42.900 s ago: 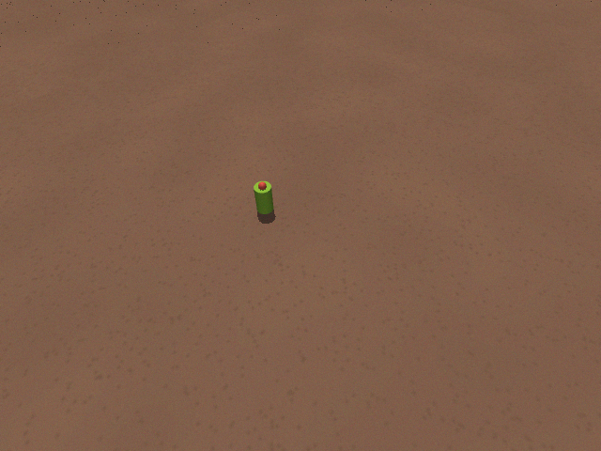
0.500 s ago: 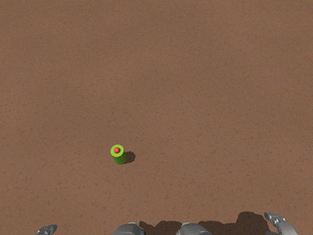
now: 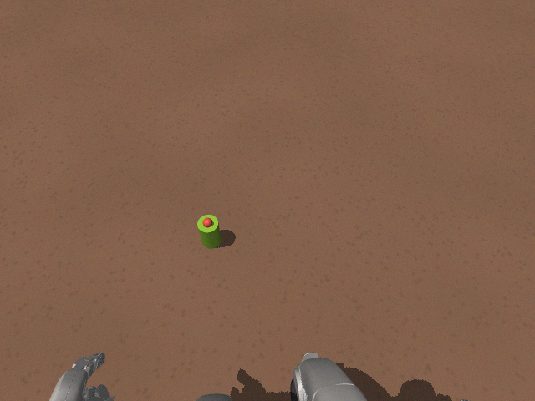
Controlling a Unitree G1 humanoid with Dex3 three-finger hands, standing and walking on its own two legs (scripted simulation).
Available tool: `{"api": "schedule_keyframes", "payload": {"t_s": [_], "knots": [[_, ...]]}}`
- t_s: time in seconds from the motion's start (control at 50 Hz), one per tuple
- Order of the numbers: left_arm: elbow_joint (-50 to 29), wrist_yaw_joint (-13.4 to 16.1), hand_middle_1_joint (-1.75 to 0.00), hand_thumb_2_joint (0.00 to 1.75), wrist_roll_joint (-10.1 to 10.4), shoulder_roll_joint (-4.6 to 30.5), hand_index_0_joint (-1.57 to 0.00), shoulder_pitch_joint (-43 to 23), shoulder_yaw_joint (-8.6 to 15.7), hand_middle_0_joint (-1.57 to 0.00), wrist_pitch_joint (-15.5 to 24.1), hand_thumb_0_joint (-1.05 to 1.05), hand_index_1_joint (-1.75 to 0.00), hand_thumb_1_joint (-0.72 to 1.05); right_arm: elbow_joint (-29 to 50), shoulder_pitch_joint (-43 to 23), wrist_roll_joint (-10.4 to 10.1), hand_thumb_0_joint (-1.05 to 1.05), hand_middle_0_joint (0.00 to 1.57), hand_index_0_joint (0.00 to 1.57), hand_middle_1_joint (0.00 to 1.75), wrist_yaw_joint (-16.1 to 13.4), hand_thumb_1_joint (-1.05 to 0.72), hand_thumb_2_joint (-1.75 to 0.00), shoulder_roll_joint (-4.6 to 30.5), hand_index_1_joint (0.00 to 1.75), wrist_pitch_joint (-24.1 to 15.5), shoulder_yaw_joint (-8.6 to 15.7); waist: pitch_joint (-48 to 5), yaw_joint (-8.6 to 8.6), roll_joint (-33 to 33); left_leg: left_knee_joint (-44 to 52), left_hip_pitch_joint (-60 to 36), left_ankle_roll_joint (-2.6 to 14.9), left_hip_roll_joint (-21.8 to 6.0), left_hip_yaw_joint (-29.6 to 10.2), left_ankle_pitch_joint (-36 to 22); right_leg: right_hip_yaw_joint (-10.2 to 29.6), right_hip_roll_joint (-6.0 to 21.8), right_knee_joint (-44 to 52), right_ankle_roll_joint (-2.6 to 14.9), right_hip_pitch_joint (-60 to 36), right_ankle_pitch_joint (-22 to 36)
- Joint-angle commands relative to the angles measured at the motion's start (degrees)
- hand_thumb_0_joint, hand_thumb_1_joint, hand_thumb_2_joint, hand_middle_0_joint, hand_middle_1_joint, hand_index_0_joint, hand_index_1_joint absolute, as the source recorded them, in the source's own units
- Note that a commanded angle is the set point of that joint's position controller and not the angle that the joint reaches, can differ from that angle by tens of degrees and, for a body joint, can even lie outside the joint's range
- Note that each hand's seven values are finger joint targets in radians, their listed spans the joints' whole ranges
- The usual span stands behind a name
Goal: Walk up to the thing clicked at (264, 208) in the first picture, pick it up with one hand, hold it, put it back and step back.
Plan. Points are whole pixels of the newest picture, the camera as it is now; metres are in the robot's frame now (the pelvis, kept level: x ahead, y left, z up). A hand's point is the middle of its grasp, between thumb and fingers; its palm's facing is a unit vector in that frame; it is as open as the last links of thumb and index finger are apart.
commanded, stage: step back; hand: left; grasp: from above
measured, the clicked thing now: (209, 230) +0.74 +0.21 -0.68
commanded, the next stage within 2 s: stand in 1.86 s
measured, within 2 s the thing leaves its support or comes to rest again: neither
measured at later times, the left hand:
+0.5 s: hand out of the picture -0.08 +0.21 -0.13, palm faces -0.07 -0.91 -0.41, open 7.4 cm
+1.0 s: hand out of the picture -0.24 +0.19 -0.15, palm faces -0.04 -0.92 -0.38, open 7.4 cm
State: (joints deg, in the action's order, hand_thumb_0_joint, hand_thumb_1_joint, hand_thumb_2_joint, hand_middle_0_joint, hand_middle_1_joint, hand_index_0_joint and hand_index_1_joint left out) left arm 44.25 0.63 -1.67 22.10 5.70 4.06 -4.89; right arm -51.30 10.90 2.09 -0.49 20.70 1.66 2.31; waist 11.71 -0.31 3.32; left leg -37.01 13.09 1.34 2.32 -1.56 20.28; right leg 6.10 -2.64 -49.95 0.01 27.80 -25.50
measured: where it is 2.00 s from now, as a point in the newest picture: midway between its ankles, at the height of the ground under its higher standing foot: outside the picture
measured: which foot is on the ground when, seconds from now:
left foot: down 0.00-0.34, up 0.36-0.64, down 0.66-0.98, up 1.00-1.00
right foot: up 0.00-0.30, down 0.32-0.68, up 0.70-0.94, down 0.96-1.00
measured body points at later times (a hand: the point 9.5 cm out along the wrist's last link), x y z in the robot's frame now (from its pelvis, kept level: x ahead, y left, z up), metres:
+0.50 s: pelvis -0.16 -0.05 +0.01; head -0.11 -0.08 +0.45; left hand -0.07 +0.26 -0.10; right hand -0.06 -0.37 -0.12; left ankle -0.15 +0.10 -0.64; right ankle -0.15 -0.17 -0.72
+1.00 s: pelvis -0.30 -0.07 +0.00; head -0.28 -0.08 +0.45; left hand -0.23 +0.24 -0.12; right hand -0.20 -0.39 -0.11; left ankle -0.24 +0.06 -0.72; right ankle -0.33 -0.20 -0.72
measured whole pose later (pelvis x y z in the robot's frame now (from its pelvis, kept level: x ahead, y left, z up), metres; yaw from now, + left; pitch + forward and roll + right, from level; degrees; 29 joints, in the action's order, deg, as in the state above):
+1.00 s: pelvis -0.30 -0.07 +0.00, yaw -2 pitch -3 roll -2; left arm 54.0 -0.2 -2.1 20.3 13.2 3.1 -0.1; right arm -50.5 8.6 2.4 0.1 22.7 1.5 3.1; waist 6.2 0.6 -3.4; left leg -41.1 20.4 1.2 -3.4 -3.0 20.2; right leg 1.3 -3.5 -32.5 0.4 8.5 -20.8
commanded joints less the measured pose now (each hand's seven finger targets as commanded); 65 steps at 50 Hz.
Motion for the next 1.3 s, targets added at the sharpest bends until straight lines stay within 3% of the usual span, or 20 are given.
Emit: {"api": "schedule_keyframes", "payload": {"t_s": [0.0, 0.18, 0.26, 0.3, 0.34, 0.36, 0.42, 0.56, 0.62, 0.66, 0.7, 0.76, 0.84, 0.9, 0.96, 0.98, 1.06, 1.22, 1.24, 1.28], "knots": [[-3.1, 0.5, -0.3, 0.9, 0.6, 11.2, -0.2, 2.4, 4.6, -0.2, 1.3, 0.0, -0.3, 0.9, 7.1, -8.3, 1.2, 0.0, 0.2, 0.2, 0.3, -1.6, -0.9, -0.9, 16.9, 0.3, -2.4, 4.4, -8.8, 2.74, -9.3, 17.4, 7.6, 11.78, -18.3, -15.0, -23.5, 7.7, -4.5, -25.9, 0.83, -1.4, -3.1], [-3.1, -0.1, -0.3, 0.9, -0.1, 9.7, -0.2, 3.9, 3.5, -0.2, 2.5, 0.0, -0.3, 0.9, 7.2, 1.1, -0.1, 0.0, 0.2, 0.2, 0.3, -1.9, -0.9, -0.9, 16.0, 0.3, -1.8, 5.1, -15.1, -2.12, -13.3, 8.3, -12.8, 13.33, -17.2, -10.8, -32.5, 0.6, 0.1, -1.6, -2.75, -0.5, -5.2], [1.4, -0.6, -0.3, 0.9, 0.0, 9.6, -0.2, 11.4, 3.6, -0.2, 2.9, 0.0, -0.3, 0.9, 9.2, -3.9, -0.4, 0.0, 0.2, 0.2, 0.3, -1.4, -0.9, -0.9, 17.6, 0.3, -0.4, 5.1, -17.9, 1.26, -16.1, 4.4, -3.8, 9.68, -15.3, -7.9, -26.1, -5.2, 1.3, 21.0, -0.37, -14.9, 5.9], [2.9, -0.6, -0.3, 0.9, -0.8, 12.2, -0.2, 13.9, 4.4, -0.2, 3.3, 0.0, -0.3, 0.9, 9.9, -5.1, -1.1, 0.0, 0.2, 0.2, 0.3, -1.0, -0.9, -0.9, 15.5, 0.3, 0.3, 4.3, -17.5, 2.62, -10.2, -0.1, 6.6, 4.74, -10.8, -6.0, -14.4, -0.9, 3.6, 25.6, 2.32, -21.7, 12.6], [-0.7, -0.7, -0.3, 0.9, -1.3, 22.5, -0.2, 8.0, 6.6, -0.2, 3.1, 0.0, -0.3, 0.9, 11.5, -6.9, -1.7, 0.0, 0.2, 0.2, 0.3, -2.3, -0.9, -0.9, 12.1, 0.3, 0.2, 3.9, -12.9, 4.55, 13.8, -22.5, 15.8, -1.45, 3.1, -3.1, 15.5, 25.5, 24.7, 32.2, 15.92, -8.2, 12.8], [-2.3, -0.3, -0.3, 0.9, -1.0, 22.3, -0.2, 3.9, 6.5, -0.2, 3.4, 0.0, -0.3, 0.9, 10.5, -6.2, -1.8, 0.0, 0.2, 0.2, 0.3, -2.7, -0.9, -0.9, 14.6, 0.3, 0.3, 5.2, -8.4, 3.25, 13.3, -30.6, 11.7, -1.51, -0.2, -7.4, 16.0, 28.3, 27.4, 34.7, 17.65, 2.4, 12.1], [-3.6, 0.3, -0.3, 0.9, -1.0, 13.6, -0.2, -3.0, 4.3, -0.2, 3.5, 0.0, -0.3, 0.9, 6.3, -0.4, -2.5, 0.0, 0.2, 0.2, 0.3, -2.0, -0.9, -0.9, 13.0, 0.3, 0.2, 3.7, -7.5, -1.47, 5.1, -34.1, 14.0, -1.18, 4.9, -7.4, 7.0, 5.5, 14.0, 25.4, 10.41, -5.4, 27.2], [-3.9, 1.5, -0.3, 0.9, -1.3, 11.8, -0.2, 6.3, 4.2, -0.2, 2.5, 0.0, -0.3, 0.9, 7.4, -0.6, -1.0, 0.0, 0.2, 0.2, 0.3, -2.2, -0.9, -0.9, 10.3, 0.3, -1.9, 2.4, -15.5, 4.06, 8.9, -5.5, 15.3, -2.67, 0.2, -0.2, 9.7, 5.5, 15.5, 16.3, 11.7, -29.0, 42.1], [-4.6, 0.9, -0.3, 0.9, 0.1, 12.6, -0.2, 3.0, 3.4, -0.2, 1.7, 0.0, -0.3, 0.9, 4.1, 6.1, -0.2, 0.0, 0.2, 0.2, 0.3, -1.9, -0.9, -0.9, 10.7, 0.3, -2.3, 3.4, -18.8, 0.8, 6.4, 18.3, 0.4, -0.52, -0.6, 1.6, -9.9, 4.2, 14.4, 9.9, 8.02, -22.8, 35.3], [-4.7, 0.5, -0.3, 0.9, 0.7, 8.1, -0.2, 5.1, 1.9, -0.2, 1.7, 0.0, -0.3, 0.9, 4.5, 2.9, 0.8, 0.0, 0.2, 0.2, 0.3, -1.8, -0.9, -0.9, 18.1, 0.3, -2.0, 5.5, -17.4, 2.69, -13.9, 16.6, -11.2, 6.64, -17.3, -23.0, -22.2, -4.0, 2.5, -2.2, 1.77, 1.2, 1.5], [-3.9, 1.5, -0.3, 0.9, 0.3, 12.0, -0.2, -0.4, 3.1, -0.2, 1.6, 0.0, -0.3, 0.9, 6.4, -1.6, 0.4, 0.0, 0.2, 0.2, 0.3, -1.7, -0.9, -0.9, 22.0, 0.3, -2.2, 5.7, -12.0, -0.45, -15.1, 19.1, 9.6, 17.26, -27.4, -30.2, -18.0, 2.0, 2.2, -17.0, 0.77, -5.8, -11.4], [-0.7, 0.3, -0.3, 0.9, 1.1, 11.1, -0.2, 3.6, 3.2, -0.2, 2.1, 0.0, -0.3, 0.9, 6.6, -5.7, 0.8, 0.0, 0.2, 0.2, 0.3, -1.8, -0.9, -0.9, 14.3, 0.3, -2.7, 3.5, -11.4, 3.23, -9.3, 14.5, 4.8, 10.53, -15.2, -11.2, -23.1, 3.1, -1.0, -18.0, 1.58, -4.9, -3.1], [0.9, -1.0, -0.3, 0.9, 0.5, 10.2, -0.2, 3.3, 2.2, -0.2, 4.0, 0.0, -0.3, 0.9, 5.1, -3.0, 0.9, 0.0, 0.2, 0.2, 0.3, -0.6, -0.9, -0.9, 14.0, 0.3, -2.6, 3.9, -10.6, -0.53, -12.7, 16.9, -0.4, 8.87, -11.9, -11.2, 6.4, -3.6, 1.8, 5.9, -0.21, -6.9, -3.9], [4.5, -0.2, -0.3, 0.9, 0.1, 8.8, -0.2, 8.0, 2.2, -0.2, 6.4, 0.0, -0.3, 0.9, 4.6, -2.9, 0.8, 0.0, 0.2, 0.2, 0.3, 0.2, -0.9, -0.9, 14.9, 0.3, -1.2, 4.3, -12.8, 1.37, -13.0, 9.3, -0.9, 8.4, -11.5, -7.2, 3.3, -7.2, 0.8, 30.6, 0.87, -17.3, 2.3], [6.2, 0.7, -0.3, 0.9, -1.5, 15.6, -0.2, 9.6, 3.9, -0.2, 8.3, 0.0, -0.3, 0.9, 5.6, -1.6, -0.2, 0.0, 0.2, 0.2, 0.3, 0.7, -0.9, -0.9, 7.2, 0.3, -1.1, 1.8, -10.6, 1.83, 5.0, -9.4, 23.6, -0.29, -0.4, -1.2, 10.4, 22.8, 16.4, 35.8, 6.22, -30.0, 1.5], [5.0, 0.9, -0.3, 0.9, -1.5, 19.8, -0.2, 6.2, 4.8, -0.2, 8.1, 0.0, -0.3, 0.9, 5.7, -4.9, 0.2, 0.0, 0.2, 0.2, 0.3, -0.1, -0.9, -0.9, 11.3, 0.3, -1.3, 3.1, -7.3, 3.87, 3.4, -11.2, 18.3, -0.88, -3.9, -6.5, 11.9, 28.7, 24.8, 36.1, 13.26, -14.7, -6.6], [5.5, 0.7, -0.3, 0.9, -0.5, 13.9, -0.2, 3.2, 3.2, -0.2, 8.9, 0.0, -0.3, 0.9, 3.1, -4.5, -0.7, 0.0, 0.2, 0.2, 0.3, 1.2, -0.9, -0.9, 11.6, 0.3, -2.2, 3.6, -3.8, 1.26, 2.6, -9.6, 14.6, -1.03, -3.6, -4.0, 2.6, 11.7, 15.7, 33.2, 9.33, -15.3, 5.3], [6.4, -0.2, -0.3, 0.9, 0.3, 12.9, -0.2, 5.0, 1.4, -0.2, 7.4, 0.0, -0.3, 0.9, -0.1, -0.1, -0.3, 0.0, 0.2, 0.2, 0.3, 1.4, -0.9, -0.9, 10.5, 0.3, -3.8, 4.2, -9.4, -0.43, 4.2, 13.5, -6.9, -0.3, -1.4, 2.2, -6.5, 1.2, 11.5, 20.6, 5.8, -10.5, 20.5], [6.0, -0.2, -0.3, 0.9, 0.6, 10.6, -0.2, 5.9, 0.7, -0.2, 7.5, 0.0, -0.3, 0.9, -0.9, 3.6, 0.1, 0.0, 0.2, 0.2, 0.3, 1.0, -0.9, -0.9, 13.0, 0.3, -4.2, 5.1, -13.5, -1.87, -1.7, 15.7, -13.3, 1.93, -7.1, -6.0, -8.6, -1.3, 8.6, 11.3, 3.62, -7.6, 22.2], [6.5, 0.4, -0.3, 0.9, 1.3, 11.4, -0.2, 5.1, 1.1, -0.2, 6.8, 0.0, -0.3, 0.9, -0.4, 3.5, -0.1, 0.0, 0.2, 0.2, 0.3, 0.9, -0.9, -0.9, 18.4, 0.3, -4.3, 6.0, -14.5, -1.69, -10.3, 20.8, -10.0, 12.67, -22.3, -26.6, 3.7, -4.6, 3.4, -2.1, 1.59, -1.1, -8.7]]}}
